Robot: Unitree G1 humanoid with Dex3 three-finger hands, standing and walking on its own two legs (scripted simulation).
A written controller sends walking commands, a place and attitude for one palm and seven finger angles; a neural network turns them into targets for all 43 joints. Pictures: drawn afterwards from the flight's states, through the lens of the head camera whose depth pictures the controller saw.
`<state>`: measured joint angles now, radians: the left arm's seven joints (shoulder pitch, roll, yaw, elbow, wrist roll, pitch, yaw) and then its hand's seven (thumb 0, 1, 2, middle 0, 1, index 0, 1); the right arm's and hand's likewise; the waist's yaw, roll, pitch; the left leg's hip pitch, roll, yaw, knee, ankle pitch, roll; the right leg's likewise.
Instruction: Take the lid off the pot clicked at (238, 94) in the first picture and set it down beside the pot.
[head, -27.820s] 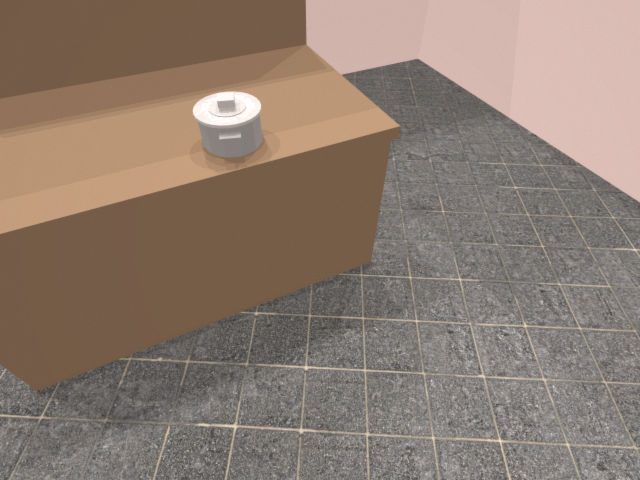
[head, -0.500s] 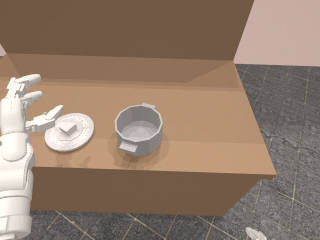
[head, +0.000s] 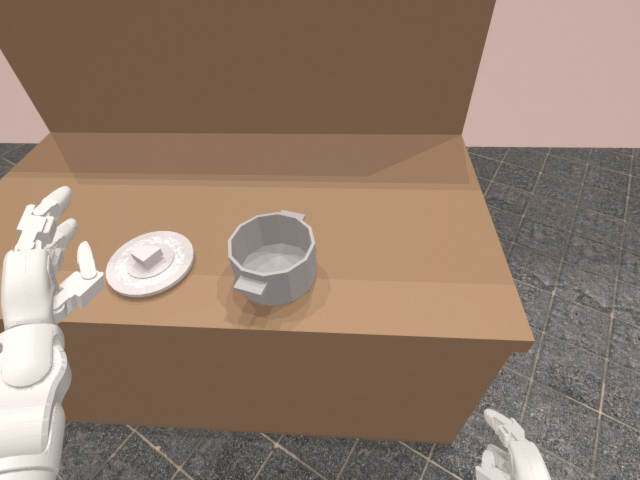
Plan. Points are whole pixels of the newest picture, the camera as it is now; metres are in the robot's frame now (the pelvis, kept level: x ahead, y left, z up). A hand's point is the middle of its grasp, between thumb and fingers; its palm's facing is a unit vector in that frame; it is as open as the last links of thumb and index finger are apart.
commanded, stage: draw the hand back to the body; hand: left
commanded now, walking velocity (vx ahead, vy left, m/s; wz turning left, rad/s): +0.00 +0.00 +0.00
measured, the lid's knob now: (146, 253) +0.52 +0.41 -0.08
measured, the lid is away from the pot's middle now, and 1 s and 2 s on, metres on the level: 0.26 0.26 0.26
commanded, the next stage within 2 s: step back with the hand held close in 0.72 s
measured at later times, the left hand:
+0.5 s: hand (78, 351) +0.19 +0.25 +0.16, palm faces +0.38 -0.83 -0.40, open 7.5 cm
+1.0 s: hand (41, 344) +0.19 +0.27 +0.17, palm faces +0.38 -0.82 -0.43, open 7.5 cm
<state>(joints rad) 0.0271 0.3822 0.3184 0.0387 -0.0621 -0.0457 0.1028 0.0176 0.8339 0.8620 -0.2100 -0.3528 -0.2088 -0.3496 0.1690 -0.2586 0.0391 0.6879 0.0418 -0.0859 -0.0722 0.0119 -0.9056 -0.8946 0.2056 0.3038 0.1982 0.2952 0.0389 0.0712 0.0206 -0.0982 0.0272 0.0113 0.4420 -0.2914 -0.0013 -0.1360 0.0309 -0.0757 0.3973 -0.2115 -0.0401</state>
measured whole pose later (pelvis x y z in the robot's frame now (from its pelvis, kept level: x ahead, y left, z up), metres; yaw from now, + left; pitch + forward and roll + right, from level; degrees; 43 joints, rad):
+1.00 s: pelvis -0.02 +0.03 +0.00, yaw -2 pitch -2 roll -1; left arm 0.49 0.38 0.37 -0.51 -0.05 -0.16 0.10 0.02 0.89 0.90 -0.21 -0.30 -0.20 -0.30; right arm 0.16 -0.21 0.05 0.61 0.01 -0.12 -0.07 0.01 -0.90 -0.89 0.21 0.30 0.20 0.30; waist 0.06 0.02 0.04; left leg -0.14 0.00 0.06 0.45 -0.27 0.04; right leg -0.20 0.00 -0.02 0.42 -0.18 0.00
